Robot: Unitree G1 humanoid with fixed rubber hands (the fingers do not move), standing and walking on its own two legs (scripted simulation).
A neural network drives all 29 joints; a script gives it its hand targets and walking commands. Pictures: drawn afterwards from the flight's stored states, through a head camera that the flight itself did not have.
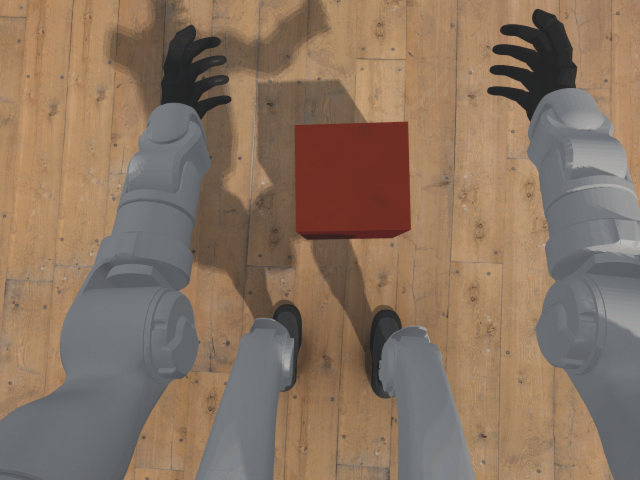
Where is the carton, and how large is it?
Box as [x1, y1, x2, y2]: [295, 122, 410, 239]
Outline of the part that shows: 407,122 295,125 296,231 307,239 393,237 410,229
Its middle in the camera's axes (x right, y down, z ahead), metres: +0.06 -0.12 +0.84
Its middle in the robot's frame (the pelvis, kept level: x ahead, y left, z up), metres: +0.51 -0.01 -0.51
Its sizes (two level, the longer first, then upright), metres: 0.210 0.200 0.250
